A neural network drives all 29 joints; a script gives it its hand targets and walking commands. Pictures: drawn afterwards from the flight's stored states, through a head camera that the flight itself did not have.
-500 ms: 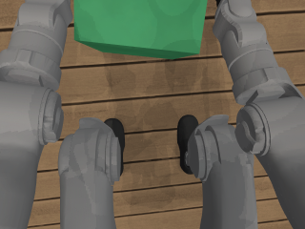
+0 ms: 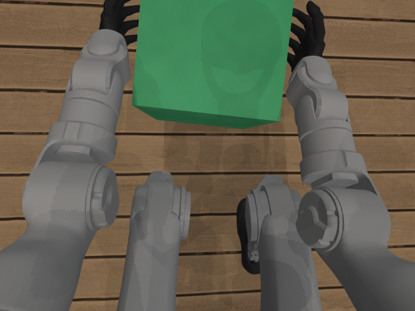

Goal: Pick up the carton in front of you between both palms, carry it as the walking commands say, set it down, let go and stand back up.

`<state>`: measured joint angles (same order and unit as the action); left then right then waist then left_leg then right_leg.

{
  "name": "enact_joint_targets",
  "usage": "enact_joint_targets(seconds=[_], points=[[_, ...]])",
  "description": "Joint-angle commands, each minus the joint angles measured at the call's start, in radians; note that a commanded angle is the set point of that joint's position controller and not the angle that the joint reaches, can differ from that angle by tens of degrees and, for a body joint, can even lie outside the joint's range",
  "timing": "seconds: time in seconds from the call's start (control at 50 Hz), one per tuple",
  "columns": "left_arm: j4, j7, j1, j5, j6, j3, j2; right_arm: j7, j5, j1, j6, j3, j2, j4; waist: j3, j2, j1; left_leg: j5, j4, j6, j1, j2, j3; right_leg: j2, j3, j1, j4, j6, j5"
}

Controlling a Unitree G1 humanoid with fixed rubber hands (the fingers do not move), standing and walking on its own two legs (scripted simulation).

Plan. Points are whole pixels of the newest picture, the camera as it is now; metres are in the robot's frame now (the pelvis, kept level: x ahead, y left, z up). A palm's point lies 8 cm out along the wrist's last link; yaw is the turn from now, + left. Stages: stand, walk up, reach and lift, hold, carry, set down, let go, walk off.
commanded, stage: reach and lift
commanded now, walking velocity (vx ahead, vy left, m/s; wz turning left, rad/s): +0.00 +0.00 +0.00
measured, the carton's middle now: (208, 67) +0.53 +0.03 -0.16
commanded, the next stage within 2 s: none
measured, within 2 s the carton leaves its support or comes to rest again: neither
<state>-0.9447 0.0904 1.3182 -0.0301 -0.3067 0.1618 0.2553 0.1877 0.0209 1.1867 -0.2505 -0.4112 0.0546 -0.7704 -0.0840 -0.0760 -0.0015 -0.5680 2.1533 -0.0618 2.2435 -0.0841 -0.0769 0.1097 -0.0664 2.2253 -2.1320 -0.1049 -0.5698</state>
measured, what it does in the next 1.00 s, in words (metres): rises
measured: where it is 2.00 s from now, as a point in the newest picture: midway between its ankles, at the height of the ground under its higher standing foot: (204, 247)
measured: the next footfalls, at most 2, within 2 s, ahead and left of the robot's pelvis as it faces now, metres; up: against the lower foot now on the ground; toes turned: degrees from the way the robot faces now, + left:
none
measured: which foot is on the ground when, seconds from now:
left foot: down 0.00-1.00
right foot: down 0.00-1.00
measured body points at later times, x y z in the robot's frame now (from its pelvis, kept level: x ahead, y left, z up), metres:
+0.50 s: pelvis -0.01 -0.01 +0.12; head +0.24 +0.03 +0.49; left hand +0.50 +0.18 +0.06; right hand +0.50 -0.12 +0.07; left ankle +0.11 +0.13 -0.35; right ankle +0.12 -0.13 -0.35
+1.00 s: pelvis +0.04 +0.00 +0.26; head +0.18 +0.02 +0.69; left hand +0.45 +0.17 +0.22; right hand +0.45 -0.14 +0.23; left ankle +0.11 +0.13 -0.35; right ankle +0.12 -0.13 -0.35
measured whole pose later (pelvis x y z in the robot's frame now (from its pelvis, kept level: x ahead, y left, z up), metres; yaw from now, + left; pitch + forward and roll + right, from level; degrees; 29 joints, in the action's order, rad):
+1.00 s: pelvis +0.04 +0.00 +0.26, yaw +2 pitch +29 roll +0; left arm -0.69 0.04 0.67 0.23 -0.35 0.38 -0.06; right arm 0.07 -0.19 0.64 -0.31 -0.44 -0.12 -0.64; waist 0.24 -0.03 -0.01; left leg -0.44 1.25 -0.04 1.31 -0.09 -0.11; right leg 0.10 -0.13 1.30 -1.24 -0.05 -0.44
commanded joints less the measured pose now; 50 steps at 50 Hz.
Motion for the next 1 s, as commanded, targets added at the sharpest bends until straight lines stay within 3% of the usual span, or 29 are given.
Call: enact_joint_targets(seconds=[0.0,0.04,0.06,0.1,0.18,0.28,0.3,0.32,0.36,0.38,0.4,0.44,0.46,0.48,0.5,0.52,0.54,0.56,0.58,0.62,0.66,0.68,0.74,0.8,0.84,0.86,0.92,0.96,0.98], points=[[0.092,-0.290,0.550,-0.005,0.006,-0.219,-1.153,-0.315,-0.033,0.705,-0.058,0.382,-1.005,-0.022,1.057,0.122,-0.010,0.168,-0.338,0.040,-0.597,-0.059,0.153,0.064,0.187,-0.451,0.300,0.072,0.142],[0.058,-0.299,0.565,0.040,0.004,-0.146,-1.133,-0.323,-0.090,0.669,-0.073,0.280,-0.992,-0.089,0.988,0.139,-0.045,0.096,-0.394,0.042,-0.562,-0.055,0.148,0.064,0.191,-0.464,0.344,0.091,0.100],[0.045,-0.302,0.538,0.056,0.002,-0.121,-1.143,-0.326,-0.108,0.667,-0.074,0.263,-0.989,-0.077,1.029,0.145,-0.027,0.089,-0.394,0.041,-0.574,-0.059,0.166,0.061,0.184,-0.504,0.369,0.091,0.096],[0.050,-0.300,0.571,0.069,-0.008,-0.120,-1.148,-0.332,-0.140,0.679,-0.084,0.232,-0.980,-0.074,1.032,0.170,-0.068,0.074,-0.445,0.036,-0.591,-0.068,0.158,0.065,0.187,-0.525,0.400,0.091,0.112],[0.038,-0.298,0.565,0.152,-0.025,-0.046,-1.127,-0.350,-0.140,0.720,-0.102,0.245,-1.039,-0.023,1.085,0.165,0.019,0.037,-0.510,0.053,-0.691,-0.064,0.160,0.064,0.174,-0.544,0.456,0.088,0.060],[0.097,-0.313,0.517,0.139,-0.034,-0.072,-1.165,-0.366,-0.105,0.646,-0.134,0.351,-1.141,-0.048,1.230,0.042,0.060,0.118,-0.553,0.058,-0.775,-0.066,0.172,0.072,0.159,-0.702,0.543,0.058,0.081],[0.133,-0.315,0.543,0.128,-0.043,-0.104,-1.179,-0.365,-0.117,0.627,-0.142,0.336,-1.154,-0.047,1.243,0.059,0.019,0.115,-0.568,0.053,-0.804,-0.065,0.164,0.075,0.172,-0.693,0.547,0.050,0.094],[0.179,-0.321,0.531,0.126,-0.044,-0.128,-1.171,-0.370,-0.103,0.575,-0.147,0.353,-1.162,-0.055,1.274,0.059,0.069,0.149,-0.582,0.053,-0.808,-0.068,0.176,0.074,0.149,-0.734,0.568,0.056,0.113],[0.224,-0.328,0.542,0.082,-0.056,-0.192,-1.218,-0.367,-0.095,0.572,-0.144,0.376,-1.169,0.000,1.325,0.074,0.024,0.184,-0.598,0.043,-0.876,-0.066,0.166,0.077,0.166,-0.748,0.579,0.058,0.151],[0.206,-0.330,0.508,0.073,-0.065,-0.199,-1.248,-0.370,-0.059,0.629,-0.137,0.416,-1.177,0.047,1.357,0.095,0.057,0.207,-0.609,0.042,-0.938,-0.068,0.155,0.078,0.171,-0.751,0.568,0.055,0.161],[0.250,-0.328,0.503,0.056,-0.066,-0.231,-1.275,-0.377,-0.071,0.552,-0.147,0.431,-1.172,0.011,1.348,0.096,0.029,0.255,-0.617,0.033,-0.955,-0.067,0.155,0.076,0.168,-0.774,0.594,0.058,0.193],[0.226,-0.330,0.413,0.044,-0.073,-0.247,-1.307,-0.375,-0.037,0.565,-0.130,0.489,-1.193,0.117,1.397,0.078,0.037,0.283,-0.635,0.029,-1.001,-0.074,0.156,0.078,0.166,-0.839,0.613,0.054,0.219],[0.287,-0.332,0.455,0.029,-0.071,-0.283,-1.319,-0.373,-0.041,0.516,-0.136,0.484,-1.178,0.098,1.426,0.129,0.019,0.302,-0.639,0.020,-1.014,-0.076,0.170,0.073,0.145,-0.899,0.640,0.067,0.253],[0.289,-0.334,0.391,0.002,-0.076,-0.315,-1.357,-0.368,-0.031,0.520,-0.130,0.511,-1.178,0.155,1.447,0.118,-0.012,0.325,-0.658,0.016,-1.097,-0.073,0.143,0.076,0.171,-0.886,0.636,0.063,0.268],[0.299,-0.331,0.371,0.012,-0.080,-0.337,-1.344,-0.372,-0.020,0.548,-0.131,0.537,-1.170,0.192,1.424,0.156,0.013,0.325,-0.684,0.009,-1.076,-0.079,0.152,0.072,0.165,-0.880,0.640,0.062,0.277],[0.342,-0.328,0.368,-0.003,-0.074,-0.336,-1.344,-0.376,-0.003,0.480,-0.144,0.557,-1.206,0.133,1.417,0.097,0.022,0.337,-0.698,0.019,-1.109,-0.074,0.142,0.078,0.158,-0.918,0.667,0.063,0.282],[0.257,-0.326,0.314,0.034,-0.085,-0.308,-1.331,-0.374,-0.038,0.396,-0.145,0.516,-1.182,0.088,1.342,0.131,0.011,0.298,-0.718,0.014,-1.068,-0.080,0.155,0.077,0.139,-0.957,0.696,0.075,0.270],[0.219,-0.323,0.268,0.028,-0.088,-0.294,-1.364,-0.374,-0.063,0.359,-0.145,0.501,-1.158,0.072,1.246,0.123,-0.046,0.293,-0.740,0.015,-1.082,-0.078,0.126,0.074,0.150,-0.904,0.711,0.076,0.241],[0.196,-0.322,0.206,0.057,-0.090,-0.280,-1.351,-0.381,-0.069,0.325,-0.144,0.483,-1.160,0.023,1.192,0.135,0.007,0.281,-0.771,0.015,-1.097,-0.080,0.133,0.076,0.136,-0.910,0.738,0.078,0.231],[0.191,-0.319,0.164,0.054,-0.075,-0.285,-1.380,-0.388,-0.063,0.346,-0.126,0.490,-1.170,0.098,1.163,0.128,-0.010,0.311,-0.807,0.022,-1.110,-0.073,0.112,0.070,0.132,-0.923,0.766,0.069,0.258],[0.212,-0.312,0.200,0.063,-0.055,-0.283,-1.376,-0.387,-0.060,0.282,-0.123,0.478,-1.191,0.027,1.115,0.144,-0.014,0.265,-0.833,0.023,-1.121,-0.071,0.110,0.070,0.109,-0.956,0.820,0.080,0.216],[0.200,-0.307,0.135,0.077,-0.047,-0.254,-1.354,-0.380,-0.059,0.258,-0.118,0.503,-1.205,0.031,1.107,0.106,0.012,0.303,-0.864,0.028,-1.166,-0.077,0.099,0.072,0.117,-0.964,0.822,0.070,0.244],[0.267,-0.287,0.139,0.072,-0.017,-0.318,-1.381,-0.392,-0.080,0.148,-0.097,0.470,-1.209,-0.009,1.095,0.161,-0.023,0.350,-0.911,0.025,-1.268,-0.072,0.079,0.066,0.092,-1.004,0.875,0.082,0.295],[0.266,-0.277,0.057,0.086,-0.002,-0.293,-1.355,-0.394,-0.056,0.099,-0.086,0.499,-1.250,-0.012,1.058,0.112,0.024,0.356,-0.969,0.038,-1.320,-0.071,0.071,0.066,0.078,-1.099,0.926,0.072,0.303],[0.247,-0.286,-0.002,0.090,-0.001,-0.293,-1.362,-0.391,-0.084,0.042,-0.089,0.493,-1.219,-0.028,1.008,0.102,-0.018,0.330,-1.017,0.034,-1.348,-0.065,0.060,0.064,0.071,-1.149,0.993,0.077,0.279],[0.245,-0.290,-0.012,0.100,0.001,-0.282,-1.356,-0.391,-0.055,0.076,-0.079,0.531,-1.247,0.021,0.984,0.104,0.029,0.292,-1.031,0.043,-1.340,-0.067,0.072,0.057,0.055,-1.178,1.005,0.076,0.257],[0.272,-0.297,-0.027,0.100,-0.004,-0.300,-1.377,-0.390,-0.073,0.034,-0.086,0.538,-1.237,0.039,0.981,0.084,0.015,0.297,-1.088,0.050,-1.409,-0.065,0.071,0.044,0.039,-1.295,1.092,0.071,0.265],[0.297,-0.297,-0.071,0.112,-0.005,-0.306,-1.373,-0.388,-0.085,0.050,-0.079,0.574,-1.254,0.101,0.948,0.061,0.043,0.315,-1.119,0.052,-1.428,-0.072,0.067,0.044,0.036,-1.320,1.122,0.074,0.271],[0.255,-0.301,-0.081,0.097,-0.011,-0.293,-1.398,-0.383,-0.108,0.019,-0.089,0.548,-1.212,0.063,0.943,0.045,-0.022,0.302,-1.145,0.055,-1.465,-0.062,0.048,0.038,0.046,-1.336,1.143,0.077,0.262]])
